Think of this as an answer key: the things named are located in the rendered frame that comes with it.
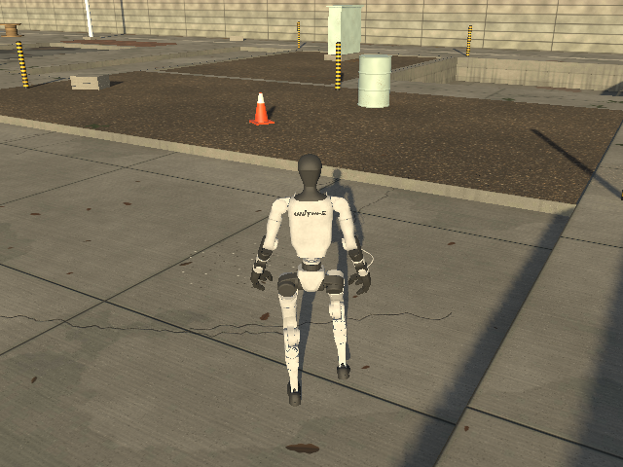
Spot left robot forearm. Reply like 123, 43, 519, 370
253, 235, 273, 273

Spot right robot forearm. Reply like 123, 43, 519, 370
348, 235, 369, 276

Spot left robot hand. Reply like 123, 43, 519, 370
250, 268, 273, 291

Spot robot right upper arm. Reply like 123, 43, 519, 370
331, 196, 357, 251

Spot robot right foot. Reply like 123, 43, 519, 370
337, 363, 350, 379

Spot right robot hand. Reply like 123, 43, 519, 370
348, 272, 371, 295

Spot robot left shin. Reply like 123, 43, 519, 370
283, 329, 299, 393

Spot robot left upper arm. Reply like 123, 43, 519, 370
263, 197, 290, 251

